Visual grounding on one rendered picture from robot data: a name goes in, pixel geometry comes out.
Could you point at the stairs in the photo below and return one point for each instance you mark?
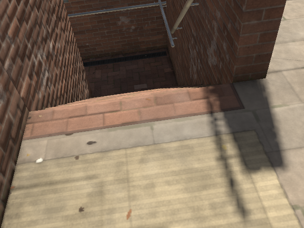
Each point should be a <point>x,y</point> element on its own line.
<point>132,94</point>

